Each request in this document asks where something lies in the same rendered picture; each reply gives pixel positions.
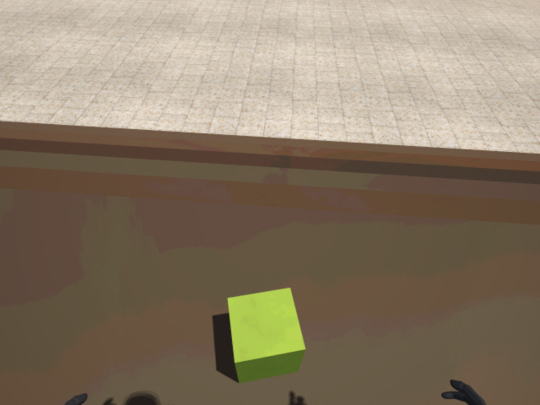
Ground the robot right hand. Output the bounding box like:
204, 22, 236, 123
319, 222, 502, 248
441, 380, 487, 405

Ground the carton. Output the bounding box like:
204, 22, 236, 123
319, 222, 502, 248
228, 288, 305, 383

